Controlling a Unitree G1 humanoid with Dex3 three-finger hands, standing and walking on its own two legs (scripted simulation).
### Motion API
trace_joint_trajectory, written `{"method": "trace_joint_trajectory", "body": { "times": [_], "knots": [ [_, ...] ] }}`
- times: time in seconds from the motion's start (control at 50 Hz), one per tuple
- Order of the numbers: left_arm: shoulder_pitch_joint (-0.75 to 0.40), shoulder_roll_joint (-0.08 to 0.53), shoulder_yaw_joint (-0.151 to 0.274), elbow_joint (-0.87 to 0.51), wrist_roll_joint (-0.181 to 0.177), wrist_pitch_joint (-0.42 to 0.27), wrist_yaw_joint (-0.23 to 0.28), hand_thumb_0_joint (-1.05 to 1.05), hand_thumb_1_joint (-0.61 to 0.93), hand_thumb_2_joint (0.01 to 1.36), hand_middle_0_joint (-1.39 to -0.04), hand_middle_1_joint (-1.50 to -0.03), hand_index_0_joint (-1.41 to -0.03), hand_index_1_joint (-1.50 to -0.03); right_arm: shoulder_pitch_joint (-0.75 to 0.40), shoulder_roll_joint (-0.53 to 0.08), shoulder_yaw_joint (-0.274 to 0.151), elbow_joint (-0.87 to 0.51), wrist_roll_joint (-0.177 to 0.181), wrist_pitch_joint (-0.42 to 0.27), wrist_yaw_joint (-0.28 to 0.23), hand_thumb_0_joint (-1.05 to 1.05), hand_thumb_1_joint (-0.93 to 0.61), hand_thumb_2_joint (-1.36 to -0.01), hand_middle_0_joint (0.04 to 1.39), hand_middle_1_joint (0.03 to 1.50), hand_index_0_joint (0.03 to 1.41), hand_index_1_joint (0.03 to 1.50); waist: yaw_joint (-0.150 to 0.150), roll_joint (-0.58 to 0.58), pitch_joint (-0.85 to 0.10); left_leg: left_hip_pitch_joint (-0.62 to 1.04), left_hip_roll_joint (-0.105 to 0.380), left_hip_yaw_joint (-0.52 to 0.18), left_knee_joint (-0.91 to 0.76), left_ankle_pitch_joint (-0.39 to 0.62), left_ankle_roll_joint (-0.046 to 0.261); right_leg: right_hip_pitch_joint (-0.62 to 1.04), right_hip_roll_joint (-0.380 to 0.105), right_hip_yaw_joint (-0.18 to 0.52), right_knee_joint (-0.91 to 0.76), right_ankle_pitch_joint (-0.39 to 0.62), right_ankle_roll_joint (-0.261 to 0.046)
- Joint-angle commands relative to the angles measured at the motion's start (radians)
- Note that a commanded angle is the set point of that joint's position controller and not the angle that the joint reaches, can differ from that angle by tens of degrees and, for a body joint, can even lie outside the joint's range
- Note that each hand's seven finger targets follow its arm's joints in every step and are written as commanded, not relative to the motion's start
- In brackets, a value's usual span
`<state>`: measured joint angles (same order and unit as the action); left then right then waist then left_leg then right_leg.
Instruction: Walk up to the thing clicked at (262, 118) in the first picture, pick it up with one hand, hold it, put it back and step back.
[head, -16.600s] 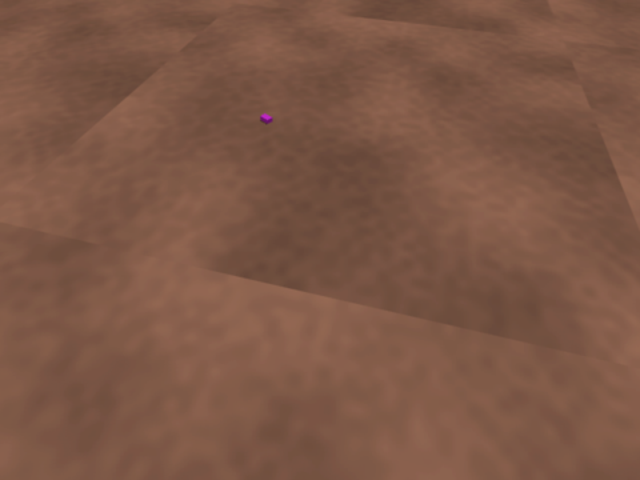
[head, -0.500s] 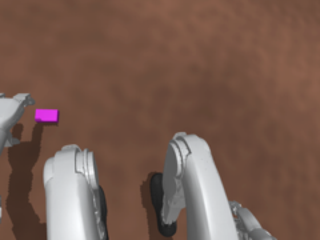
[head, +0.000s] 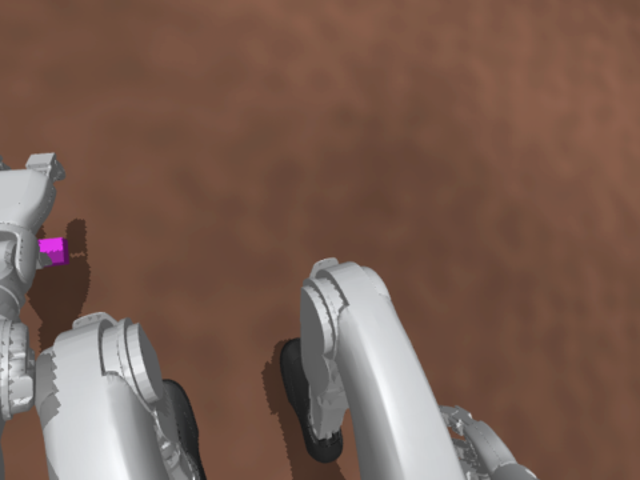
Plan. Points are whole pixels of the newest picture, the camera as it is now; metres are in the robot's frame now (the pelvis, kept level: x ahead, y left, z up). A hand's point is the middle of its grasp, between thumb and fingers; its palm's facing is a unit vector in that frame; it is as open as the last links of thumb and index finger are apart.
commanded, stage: approach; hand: left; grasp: from above
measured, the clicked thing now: (42, 253) +0.43 +0.29 -0.31
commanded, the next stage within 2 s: rest palm in 0.38 s
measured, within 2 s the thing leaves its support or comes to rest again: neither
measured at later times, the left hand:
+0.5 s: hand (19, 237) +0.43 +0.27 -0.19, palm faces -0.40 -0.03 -0.91, open 13.1 cm
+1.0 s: hand (47, 262) +0.41 +0.26 -0.26, palm faces -0.47 -0.04 -0.88, open 13.8 cm
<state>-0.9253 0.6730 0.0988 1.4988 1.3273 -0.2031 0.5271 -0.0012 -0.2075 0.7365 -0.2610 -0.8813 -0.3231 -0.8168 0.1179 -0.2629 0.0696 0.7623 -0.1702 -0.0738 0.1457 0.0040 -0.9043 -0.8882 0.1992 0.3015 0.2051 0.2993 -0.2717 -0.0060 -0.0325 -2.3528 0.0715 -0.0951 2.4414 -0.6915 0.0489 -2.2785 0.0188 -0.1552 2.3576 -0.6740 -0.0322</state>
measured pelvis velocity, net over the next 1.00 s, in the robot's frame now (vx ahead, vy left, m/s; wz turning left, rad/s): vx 0.00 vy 0.00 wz -0.05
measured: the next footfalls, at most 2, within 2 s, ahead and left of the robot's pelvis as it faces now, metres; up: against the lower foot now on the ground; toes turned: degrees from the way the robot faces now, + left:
none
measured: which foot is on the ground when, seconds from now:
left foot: down 0.00-1.00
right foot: down 0.00-1.00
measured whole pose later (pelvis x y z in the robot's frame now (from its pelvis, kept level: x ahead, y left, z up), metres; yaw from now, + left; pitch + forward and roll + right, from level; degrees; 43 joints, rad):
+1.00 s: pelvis +0.00 +0.00 -0.02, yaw -3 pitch +30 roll -11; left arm -0.86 0.79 0.04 1.57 1.39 -0.37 0.68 0.00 -0.43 0.91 -0.07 -1.03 -0.11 -0.98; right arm 0.09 -0.27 0.17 0.82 -0.29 -0.13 0.19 0.01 -0.90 -0.89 0.20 0.30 0.21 0.30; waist -0.28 -0.09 0.07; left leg -2.37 0.06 -0.15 2.54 -0.72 0.05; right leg -2.26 0.02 -0.21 2.42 -0.69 -0.03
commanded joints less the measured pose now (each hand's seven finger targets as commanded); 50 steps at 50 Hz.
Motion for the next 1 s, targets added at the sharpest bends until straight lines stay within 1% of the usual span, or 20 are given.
{"method": "trace_joint_trajectory", "body": {
  "times": [0.0,0.12,0.16,0.18,0.24,0.26,0.28,0.34,0.38,0.44,0.46,0.5,0.54,0.58,0.66,0.72,0.78,0.84,0.92,0.98],
  "knots": [
    [-0.094,0.376,0.094,-0.104,-0.069,0.006,-0.032,0.0,-0.279,0.768,-0.207,-0.932,-0.27,-0.868,0.163,-0.243,-0.081,-0.04,0.011,-0.007,-0.009,0.0,-0.903,-0.892,0.2,0.3,0.2,0.3,0.095,0.174,-0.666,0.387,-0.06,0.061,-0.214,0.186,0.014,0.471,0.045,0.032,-0.243,0.24,0.01],
    [-0.167,0.306,0.036,-0.302,-0.097,-0.122,-0.119,0.0,-0.363,0.823,-0.166,-0.958,-0.213,-0.909,0.224,-0.25,-0.119,-0.012,0.006,0.009,-0.015,0.0,-0.906,-0.894,0.2,0.3,0.2,0.3,0.048,0.214,-0.69,0.445,-0.055,0.031,-0.207,0.159,-0.003,0.425,0.046,0.02,-0.254,0.189,0.002],
    [-0.269,0.178,-0.074,-0.393,-0.11,-0.179,-0.133,0.0,-0.367,0.823,-0.153,-0.967,-0.204,-0.914,0.212,-0.23,-0.115,-0.006,0.012,0.002,-0.013,0.0,-0.906,-0.894,0.2,0.3,0.2,0.3,0.027,0.261,-0.679,0.51,-0.053,0.017,-0.217,0.119,-0.017,0.327,0.048,0.003,-0.252,0.143,-0.01],
    [-0.265,0.187,-0.079,-0.359,-0.101,-0.195,-0.131,0.0,-0.352,0.816,-0.158,-0.961,-0.212,-0.905,0.22,-0.24,-0.114,0.006,0.006,-0.002,-0.012,0.0,-0.905,-0.893,0.2,0.3,0.2,0.3,0.007,0.256,-0.65,0.519,-0.05,0.009,-0.207,0.121,-0.02,0.306,0.047,-0.009,-0.249,0.144,-0.008],
    [-0.245,0.192,-0.084,-0.407,-0.064,-0.218,-0.083,0.0,-0.368,0.858,-0.163,-0.93,-0.199,-0.893,0.213,-0.252,-0.12,0.007,0.0,0.001,-0.015,0.0,-0.901,-0.892,0.2,0.3,0.2,0.3,0.047,0.307,-0.701,0.597,-0.051,0.002,-0.231,0.164,-0.034,0.293,0.042,-0.018,-0.233,0.172,-0.012],
    [-0.228,0.131,-0.12,-0.343,-0.051,-0.21,-0.066,0.0,-0.365,0.86,-0.169,-0.918,-0.202,-0.884,0.208,-0.248,-0.118,0.015,-0.003,0.001,-0.012,0.0,-0.901,-0.892,0.2,0.3,0.2,0.3,0.037,0.295,-0.681,0.616,-0.049,-0.006,-0.238,0.17,-0.039,0.263,0.041,-0.027,-0.221,0.179,-0.014],
    [-0.269,0.12,-0.13,-0.35,-0.045,-0.206,-0.047,0.0,-0.357,0.854,-0.161,-0.915,-0.2,-0.875,0.204,-0.252,-0.118,0.02,-0.003,0.003,-0.011,0.0,-0.897,-0.89,0.2,0.3,0.2,0.3,0.032,0.298,-0.676,0.621,-0.049,-0.005,-0.243,0.18,-0.038,0.25,0.042,-0.031,-0.223,0.19,-0.013],
    [-0.273,0.2,-0.069,-0.275,0.014,-0.163,0.023,0.0,-0.366,0.886,-0.164,-0.919,-0.195,-0.887,0.199,-0.262,-0.105,0.023,-0.005,0.004,-0.013,0.0,-0.896,-0.89,0.2,0.3,0.2,0.3,0.051,0.315,-0.673,0.626,-0.05,0.002,-0.246,0.238,-0.037,0.245,0.044,-0.035,-0.202,0.243,-0.013],
    [-0.278,0.216,-0.046,-0.165,0.054,-0.125,0.061,0.0,-0.352,0.906,-0.192,-0.876,-0.209,-0.859,0.192,-0.266,-0.091,0.02,-0.013,0.0,-0.008,0.0,-0.893,-0.888,0.2,0.3,0.2,0.3,0.031,0.314,-0.624,0.61,-0.049,-0.003,-0.249,0.234,-0.036,0.218,0.04,-0.04,-0.185,0.24,-0.012],
    [-0.311,0.265,-0.013,-0.072,0.072,-0.069,0.093,0.0,-0.327,0.876,-0.197,-0.897,-0.226,-0.867,0.168,-0.264,-0.068,0.009,-0.024,-0.012,0.003,0.0,-0.896,-0.89,0.2,0.3,0.2,0.3,0.022,0.286,-0.562,0.556,-0.051,0.004,-0.252,0.179,-0.029,0.21,0.039,-0.039,-0.187,0.204,-0.011],
    [-0.289,0.292,0.031,-0.129,0.06,-0.056,0.1,0.0,-0.391,0.876,-0.151,-0.905,-0.178,-0.876,0.166,-0.269,-0.07,0.001,-0.018,-0.011,0.002,0.0,-0.896,-0.893,0.2,0.3,0.2,0.3,0.061,0.333,-0.63,0.585,-0.057,0.007,-0.276,0.192,-0.03,0.241,0.036,-0.036,-0.192,0.206,-0.013],
    [-0.242,0.248,0.006,-0.029,0.038,-0.025,0.083,0.0,-0.435,0.911,-0.101,-0.952,-0.121,-0.931,0.136,-0.261,-0.066,-0.021,-0.02,-0.019,0.007,0.0,-0.896,-0.897,0.2,0.3,0.2,0.3,0.045,0.301,-0.613,0.541,-0.057,0.027,-0.26,0.166,-0.021,0.258,0.042,-0.026,-0.208,0.198,-0.011],
    [-0.226,0.282,0.029,0.055,0.028,-0.008,0.059,0.0,-0.459,0.927,-0.078,-0.984,-0.102,-0.959,0.154,-0.279,-0.069,-0.02,-0.021,-0.023,0.007,0.0,-0.897,-0.897,0.2,0.3,0.2,0.3,0.005,0.224,-0.559,0.455,-0.059,0.027,-0.24,0.131,-0.006,0.274,0.043,-0.023,-0.219,0.176,-0.005],
    [-0.19,0.281,0.037,0.073,0.006,-0.006,0.025,0.0,-0.475,0.936,-0.064,-1.006,-0.09,-0.979,0.166,-0.271,-0.067,-0.019,-0.026,-0.026,0.006,0.0,-0.899,-0.898,0.2,0.3,0.2,0.3,0.007,0.202,-0.552,0.418,-0.063,0.03,-0.229,0.125,0.0,0.305,0.045,-0.015,-0.225,0.169,-0.002],
    [-0.277,0.247,-0.016,0.0,-0.047,-0.069,-0.034,0.0,-0.477,0.931,-0.055,-1.031,-0.087,-0.998,0.169,-0.242,-0.033,-0.022,-0.03,-0.035,0.011,0.0,-0.9,-0.899,0.2,0.3,0.2,0.3,-0.038,0.178,-0.572,0.41,-0.06,0.013,-0.18,0.144,0.003,0.34,0.047,-0.016,-0.214,0.191,0.01],
    [-0.306,0.309,-0.028,-0.062,-0.051,-0.147,-0.036,0.0,-0.461,0.915,-0.06,-1.027,-0.097,-0.989,0.176,-0.253,-0.01,-0.015,-0.039,-0.045,0.011,0.0,-0.9,-0.899,0.2,0.3,0.2,0.3,-0.033,0.222,-0.6,0.447,-0.058,0.013,-0.147,0.169,-0.006,0.374,0.048,-0.011,-0.203,0.209,0.012],
    [-0.242,0.367,0.013,-0.08,-0.025,-0.208,0.021,0.0,-0.465,0.917,-0.047,-1.03,-0.084,-0.991,0.167,-0.264,0.003,-0.009,-0.057,-0.043,0.011,0.0,-0.898,-0.899,0.2,0.3,0.2,0.3,0.002,0.269,-0.624,0.463,-0.053,0.008,-0.151,0.17,-0.02,0.4,0.061,-0.016,-0.195,0.198,0.003],
    [-0.2,0.347,-0.009,-0.044,0.021,-0.219,0.097,0.0,-0.445,0.892,-0.038,-1.036,-0.09,-0.982,0.156,-0.285,0.005,0.011,-0.094,-0.046,0.017,0.0,-0.897,-0.897,0.2,0.3,0.2,0.3,-0.003,0.293,-0.607,0.474,-0.05,0.006,-0.151,0.165,-0.029,0.387,0.073,-0.028,-0.187,0.186,-0.007],
    [-0.179,0.345,-0.017,-0.043,0.048,-0.172,0.211,0.0,-0.465,0.924,-0.053,-1.012,-0.088,-0.975,0.128,-0.305,0.02,0.037,-0.12,-0.069,0.033,0.0,-0.897,-0.896,0.2,0.299,0.2,0.299,0.0,0.323,-0.6,0.508,-0.042,-0.011,-0.161,0.204,-0.036,0.35,0.087,-0.056,-0.17,0.213,-0.013],
    [-0.2,0.309,-0.04,0.0,0.05,-0.113,0.264,0.0,-0.448,0.913,-0.062,-0.99,-0.099,-0.951,0.114,-0.318,0.028,0.051,-0.133,-0.094,0.061,0.0,-0.896,-0.894,0.2,0.299,0.2,0.299,-0.037,0.346,-0.56,0.521,-0.035,-0.024,-0.158,0.232,-0.041,0.32,0.088,-0.072,-0.15,0.247,-0.008]
  ]
}}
